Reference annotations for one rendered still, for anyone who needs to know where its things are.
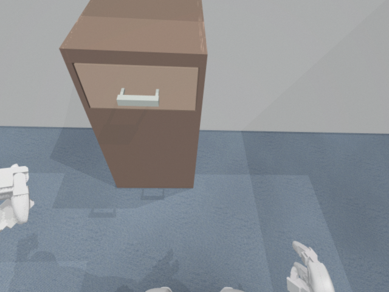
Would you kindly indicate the right robot hand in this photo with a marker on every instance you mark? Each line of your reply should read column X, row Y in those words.
column 314, row 278

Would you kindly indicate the drawer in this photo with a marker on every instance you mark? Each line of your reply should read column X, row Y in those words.
column 102, row 84

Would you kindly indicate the cabinet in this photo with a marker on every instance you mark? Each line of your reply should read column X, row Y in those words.
column 143, row 148

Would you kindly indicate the handle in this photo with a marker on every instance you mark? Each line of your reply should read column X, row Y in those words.
column 133, row 100

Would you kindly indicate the left robot hand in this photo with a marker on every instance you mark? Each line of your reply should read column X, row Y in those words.
column 13, row 189

